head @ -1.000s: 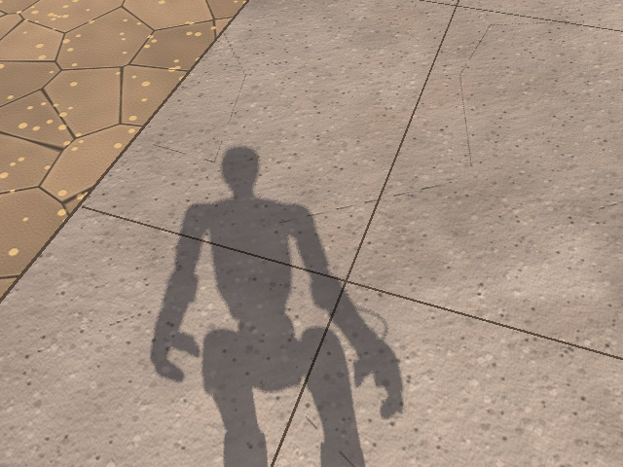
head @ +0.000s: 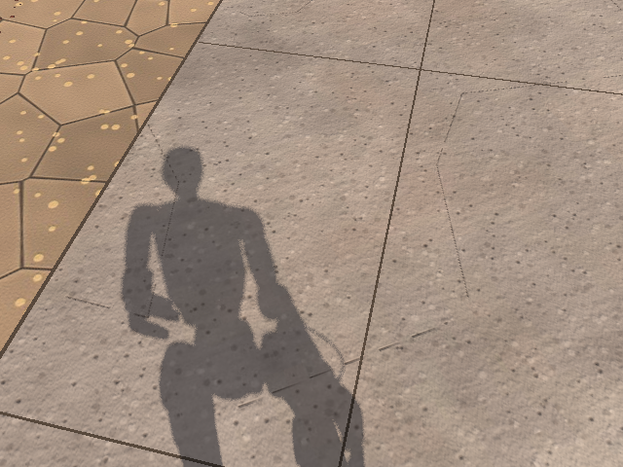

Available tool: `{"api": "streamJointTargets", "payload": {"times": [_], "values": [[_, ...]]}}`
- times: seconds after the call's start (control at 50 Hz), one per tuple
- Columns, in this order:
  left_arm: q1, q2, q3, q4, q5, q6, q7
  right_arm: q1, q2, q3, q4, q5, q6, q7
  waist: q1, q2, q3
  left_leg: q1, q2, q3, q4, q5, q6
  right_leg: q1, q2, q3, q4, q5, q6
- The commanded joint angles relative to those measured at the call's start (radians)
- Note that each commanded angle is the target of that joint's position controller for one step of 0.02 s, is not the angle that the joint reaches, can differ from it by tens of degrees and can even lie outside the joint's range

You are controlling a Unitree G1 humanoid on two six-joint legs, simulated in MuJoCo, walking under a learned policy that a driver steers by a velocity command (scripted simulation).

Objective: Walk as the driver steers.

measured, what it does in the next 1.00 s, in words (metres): walks ahead, turning right: left foot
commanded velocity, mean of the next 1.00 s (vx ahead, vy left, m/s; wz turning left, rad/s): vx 0.50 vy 0.00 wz -0.55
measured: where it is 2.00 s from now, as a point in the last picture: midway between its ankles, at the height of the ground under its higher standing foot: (532, 285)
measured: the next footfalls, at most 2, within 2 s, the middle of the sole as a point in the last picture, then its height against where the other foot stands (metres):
left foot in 0.54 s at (306, 454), level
right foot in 1.06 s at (451, 391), level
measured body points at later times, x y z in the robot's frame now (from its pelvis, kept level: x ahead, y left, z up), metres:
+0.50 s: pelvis +0.27 -0.01 +0.01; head +0.31 -0.03 +0.46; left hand +0.27 +0.27 -0.12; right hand +0.46 -0.28 -0.07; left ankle +0.44 +0.07 -0.70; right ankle +0.11 -0.06 -0.72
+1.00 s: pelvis +0.51 -0.10 +0.01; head +0.54 -0.12 +0.46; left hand +0.82 -0.03 -0.08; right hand +0.34 -0.30 -0.12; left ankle +0.45 +0.06 -0.72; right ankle +0.57 -0.26 -0.69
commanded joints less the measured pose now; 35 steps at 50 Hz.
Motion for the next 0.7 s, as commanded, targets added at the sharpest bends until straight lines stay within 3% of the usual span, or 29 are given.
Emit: {"api": "streamJointTargets", "payload": {"times": [0.02, 0.04, 0.08, 0.12, 0.16, 0.2, 0.26, 0.32, 0.42, 0.46, 0.5, 0.52, 0.54, 0.56, 0.58, 0.6, 0.62, 0.66, 0.7], "values": [[0.425, 0.276, 0.089, 0.071, -0.008, 0.008, 0.013, 0.043, -0.100, -0.021, -0.110, 0.026, -0.021, 0.017, 0.138, -0.258, -0.343, -0.658, -0.078, -0.073, 0.890, -0.053, 0.007, 0.768, -0.403, 0.849, -0.261, -0.059, -0.287], [0.333, 0.257, 0.084, 0.059, -0.031, 0.016, 0.008, -0.054, -0.146, -0.030, -0.136, 0.005, -0.026, 0.021, 0.112, -0.109, -0.231, -0.772, 0.007, -0.202, 0.915, 0.017, 0.024, 0.691, -0.360, 0.743, -0.275, -0.088, -0.254], [0.233, 0.161, 0.061, 0.044, -0.028, 0.014, 0.011, -0.144, -0.126, -0.027, -0.166, 0.009, -0.040, 0.025, 0.059, 0.016, -0.052, -0.734, 0.081, -0.200, 0.774, 0.153, 0.018, 0.430, -0.289, 0.534, -0.319, 0.065, -0.181], [0.219, 0.128, 0.048, 0.049, -0.034, 0.002, 0.020, -0.134, -0.103, -0.025, -0.178, -0.019, -0.007, 0.025, 0.008, -0.005, -0.039, -0.629, 0.106, -0.203, 0.667, 0.163, -0.012, 0.304, -0.214, 0.423, -0.337, 0.185, -0.138], [0.257, 0.150, 0.051, 0.056, -0.040, -0.013, 0.021, -0.144, -0.090, -0.023, -0.194, -0.027, 0.022, 0.030, 0.000, -0.018, -0.044, -0.619, 0.100, -0.183, 0.608, 0.167, -0.041, 0.272, -0.184, 0.387, -0.347, 0.242, -0.142], [0.293, 0.177, 0.057, 0.057, -0.040, -0.015, 0.023, -0.220, -0.093, -0.023, -0.229, -0.025, 0.034, 0.033, 0.013, -0.031, -0.023, -0.661, 0.102, -0.167, 0.525, 0.228, -0.066, 0.257, -0.164, 0.376, -0.370, 0.223, -0.137], [0.360, 0.174, 0.056, 0.059, -0.039, -0.008, 0.022, -0.365, -0.103, -0.022, -0.288, -0.019, 0.039, 0.036, 0.060, -0.048, 0.002, -0.734, 0.097, -0.160, 0.380, 0.347, -0.089, 0.293, -0.146, 0.391, -0.379, 0.220, -0.104], [0.417, 0.178, 0.057, 0.057, -0.036, -0.003, 0.024, -0.457, -0.105, -0.016, -0.327, -0.014, 0.038, 0.043, 0.099, -0.062, -0.009, -0.755, 0.075, -0.165, 0.279, 0.429, -0.088, 0.366, -0.137, 0.403, -0.347, 0.275, -0.076], [0.474, 0.191, 0.059, 0.051, -0.021, 0.004, 0.037, -0.583, -0.114, -0.002, -0.398, -0.003, 0.025, 0.047, 0.137, -0.080, -0.003, -0.755, 0.030, -0.168, 0.143, 0.409, -0.069, 0.482, -0.155, 0.456, -0.267, 0.395, -0.077], [0.448, 0.207, 0.064, 0.037, -0.017, 0.004, 0.046, -0.554, -0.133, -0.004, -0.407, 0.001, 0.015, 0.046, 0.108, -0.092, -0.007, -0.662, 0.016, -0.182, 0.070, 0.374, -0.048, 0.479, -0.165, 0.481, -0.225, 0.437, -0.054], [0.380, 0.231, 0.070, 0.014, -0.018, -0.001, 0.043, -0.391, -0.172, -0.019, -0.366, 0.004, 0.003, 0.033, 0.028, -0.094, -0.069, -0.393, -0.032, -0.166, -0.001, 0.307, -0.014, 0.404, -0.134, 0.471, -0.099, 0.587, -0.010], [0.358, 0.231, 0.070, 0.008, -0.026, -0.009, 0.032, -0.251, -0.203, -0.032, -0.331, 0.000, -0.010, 0.021, -0.043, -0.047, -0.147, -0.187, -0.007, -0.183, -0.061, 0.344, 0.015, 0.342, -0.078, 0.431, 0.077, 0.579, 0.014], [0.359, 0.177, 0.055, -0.026, -0.039, -0.020, 0.022, -0.089, -0.275, -0.049, -0.323, -0.023, -0.018, 0.002, -0.097, 0.047, -0.296, 0.056, 0.204, -0.386, -0.078, 0.165, 0.063, 0.212, -0.020, 0.370, 0.335, 0.325, 0.033], [0.489, 0.085, 0.039, -0.048, -0.074, -0.014, 0.025, -0.086, -0.355, -0.067, -0.330, -0.039, -0.004, -0.001, -0.022, 0.284, -0.405, 0.278, 0.468, -0.826, -0.162, 0.142, 0.184, -0.092, 0.136, 0.243, 0.605, -0.419, 0.064], [0.476, 0.180, 0.048, -0.026, -0.034, 0.002, 0.036, -0.139, -0.278, -0.062, -0.336, -0.021, 0.012, 0.006, 0.002, 0.158, -0.323, 0.171, 0.448, -0.901, -0.194, 0.013, 0.192, -0.188, 0.041, 0.231, 0.703, -0.388, 0.052], [0.400, 0.188, 0.053, -0.025, -0.020, 0.009, 0.028, -0.205, -0.187, -0.040, -0.349, -0.012, 0.014, 0.008, 0.008, 0.047, -0.175, 0.019, 0.396, -0.732, -0.219, 0.020, 0.166, -0.188, -0.002, 0.222, 0.696, -0.284, 0.056], [0.352, 0.168, 0.050, -0.036, -0.018, 0.011, 0.019, -0.241, -0.145, -0.028, -0.345, -0.012, 0.012, 0.012, 0.019, 0.012, -0.099, -0.086, 0.342, -0.591, -0.248, 0.130, 0.144, -0.169, -0.034, 0.208, 0.657, -0.224, 0.064], [0.333, 0.150, 0.049, -0.045, 0.000, 0.033, -0.002, -0.221, -0.132, -0.021, -0.320, -0.009, 0.001, 0.010, 0.041, 0.087, -0.053, -0.185, 0.274, -0.412, -0.286, 0.293, 0.109, -0.127, -0.070, 0.190, 0.613, -0.194, 0.081], [0.313, 0.134, 0.045, -0.061, -0.001, 0.052, -0.015, -0.184, -0.136, -0.024, -0.299, 0.003, -0.020, 0.017, 0.049, 0.097, -0.059, -0.196, 0.267, -0.332, -0.303, 0.422, 0.112, -0.132, -0.076, 0.176, 0.604, -0.171, 0.088]]}}
Keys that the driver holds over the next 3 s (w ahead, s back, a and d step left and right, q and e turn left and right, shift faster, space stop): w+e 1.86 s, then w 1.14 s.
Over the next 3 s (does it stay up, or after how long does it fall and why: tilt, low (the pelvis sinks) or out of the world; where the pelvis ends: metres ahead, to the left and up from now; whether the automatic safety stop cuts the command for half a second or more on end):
stays up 1.07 -1.01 0.03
